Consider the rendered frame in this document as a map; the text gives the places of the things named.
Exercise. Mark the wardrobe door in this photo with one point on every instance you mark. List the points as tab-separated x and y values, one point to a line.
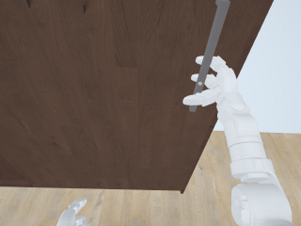
91	91
8	172

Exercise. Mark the right robot forearm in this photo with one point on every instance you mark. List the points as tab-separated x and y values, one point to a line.
249	162

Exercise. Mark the robot right upper arm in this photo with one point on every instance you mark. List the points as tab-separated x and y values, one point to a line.
260	205

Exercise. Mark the robot right hand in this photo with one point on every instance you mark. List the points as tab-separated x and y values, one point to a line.
224	81

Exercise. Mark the robot left hand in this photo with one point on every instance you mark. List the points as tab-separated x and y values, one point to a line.
68	217

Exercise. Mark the handle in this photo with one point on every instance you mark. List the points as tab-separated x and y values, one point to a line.
219	19

